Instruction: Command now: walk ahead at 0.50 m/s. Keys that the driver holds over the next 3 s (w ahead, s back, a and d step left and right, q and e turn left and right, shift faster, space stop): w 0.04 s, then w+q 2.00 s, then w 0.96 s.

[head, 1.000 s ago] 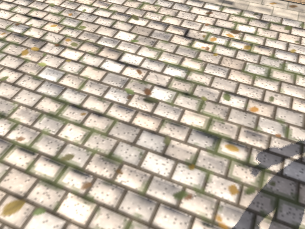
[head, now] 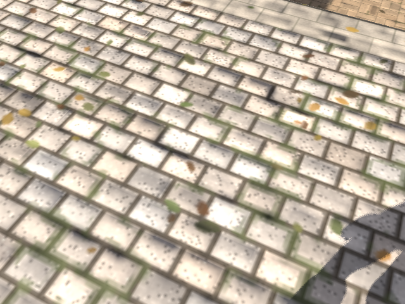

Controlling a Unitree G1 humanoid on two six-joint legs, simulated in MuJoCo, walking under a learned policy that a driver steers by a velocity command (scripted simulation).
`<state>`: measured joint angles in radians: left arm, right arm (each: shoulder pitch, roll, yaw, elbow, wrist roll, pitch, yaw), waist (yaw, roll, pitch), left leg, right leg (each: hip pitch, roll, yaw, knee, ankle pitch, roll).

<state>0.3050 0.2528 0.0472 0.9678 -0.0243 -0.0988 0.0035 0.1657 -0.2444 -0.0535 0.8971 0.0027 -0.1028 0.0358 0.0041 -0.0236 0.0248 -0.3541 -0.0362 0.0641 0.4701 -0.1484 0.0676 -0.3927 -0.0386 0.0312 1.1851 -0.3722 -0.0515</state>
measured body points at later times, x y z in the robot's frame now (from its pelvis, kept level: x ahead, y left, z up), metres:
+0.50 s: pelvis +0.27 -0.04 +0.00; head +0.30 -0.05 +0.44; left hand +0.41 +0.23 -0.10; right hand +0.31 -0.32 -0.14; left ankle +0.11 +0.07 -0.66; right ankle +0.36 -0.14 -0.74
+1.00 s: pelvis +0.48 +0.08 -0.02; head +0.52 +0.11 +0.43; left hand +0.38 +0.35 -0.16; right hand +0.78 -0.06 -0.11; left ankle +0.53 +0.19 -0.74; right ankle +0.39 -0.14 -0.68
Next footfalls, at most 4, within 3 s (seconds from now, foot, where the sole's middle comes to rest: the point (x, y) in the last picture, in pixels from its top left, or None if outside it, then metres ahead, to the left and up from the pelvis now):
0.40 right None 0.40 -0.14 -0.77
0.96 left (144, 275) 0.57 0.21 -0.77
1.46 right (146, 184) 0.93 0.24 -0.77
1.98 left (43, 196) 0.86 0.62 -0.77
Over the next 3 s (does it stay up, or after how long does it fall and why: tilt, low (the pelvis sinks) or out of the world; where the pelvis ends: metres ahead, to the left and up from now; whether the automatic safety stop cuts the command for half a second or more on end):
stays up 1.10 0.97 0.00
